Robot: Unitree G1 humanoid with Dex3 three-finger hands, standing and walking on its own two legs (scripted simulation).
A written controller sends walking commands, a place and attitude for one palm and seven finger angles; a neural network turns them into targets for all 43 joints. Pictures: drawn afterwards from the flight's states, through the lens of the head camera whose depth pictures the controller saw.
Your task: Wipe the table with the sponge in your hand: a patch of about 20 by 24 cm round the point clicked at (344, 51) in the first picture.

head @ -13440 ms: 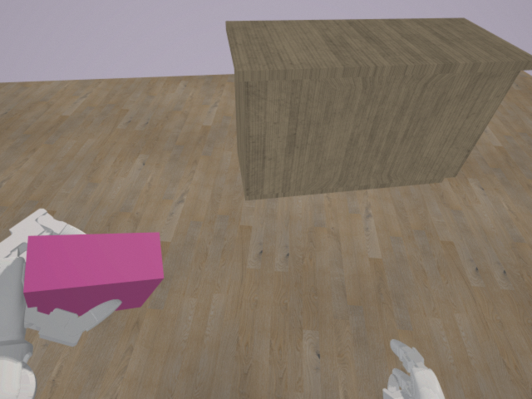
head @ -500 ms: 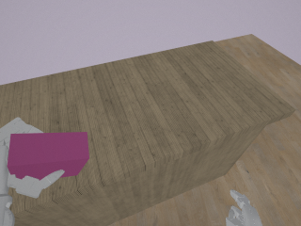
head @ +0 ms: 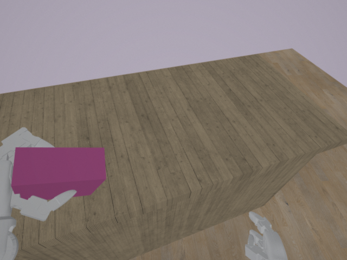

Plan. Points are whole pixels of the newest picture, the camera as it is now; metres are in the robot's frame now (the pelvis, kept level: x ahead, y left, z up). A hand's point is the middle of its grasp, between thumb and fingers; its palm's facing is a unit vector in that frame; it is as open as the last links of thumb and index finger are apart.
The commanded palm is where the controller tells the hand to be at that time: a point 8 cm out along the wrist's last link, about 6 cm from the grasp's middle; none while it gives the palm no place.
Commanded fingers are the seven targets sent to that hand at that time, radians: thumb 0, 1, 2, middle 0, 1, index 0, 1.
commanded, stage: come to a stop and stand still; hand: left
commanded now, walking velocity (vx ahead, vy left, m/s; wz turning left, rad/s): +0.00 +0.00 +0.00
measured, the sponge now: (73, 175) +0.23 +0.21 +0.13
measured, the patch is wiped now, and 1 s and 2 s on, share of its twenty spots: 0.00 0.00 0.00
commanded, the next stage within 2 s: look again from close up in 0.20 s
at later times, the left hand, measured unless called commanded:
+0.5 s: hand (38, 162) +0.22 +0.25 +0.17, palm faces +0.38 -0.83 -0.40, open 9.8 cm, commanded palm +0.16 +0.28 +0.17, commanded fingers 0.00 0.10 1.30 -1.20 -1.60 -1.20 -1.60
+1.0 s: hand (44, 173) +0.21 +0.24 +0.16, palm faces +0.27 -0.85 -0.45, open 9.8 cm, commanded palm +0.15 +0.29 +0.17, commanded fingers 0.00 0.10 1.30 -1.20 -1.60 -1.20 -1.60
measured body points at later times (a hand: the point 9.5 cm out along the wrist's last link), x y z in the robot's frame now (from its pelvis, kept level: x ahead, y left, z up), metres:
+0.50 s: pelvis -0.01 +0.00 +0.00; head +0.01 +0.01 +0.44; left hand +0.20 +0.29 +0.19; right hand +0.17 -0.23 -0.07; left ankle +0.01 +0.08 -0.74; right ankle +0.01 -0.12 -0.74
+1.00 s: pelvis -0.02 +0.01 -0.01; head +0.00 +0.02 +0.44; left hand +0.19 +0.29 +0.18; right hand +0.15 -0.21 -0.08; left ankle +0.01 +0.08 -0.74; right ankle +0.01 -0.12 -0.74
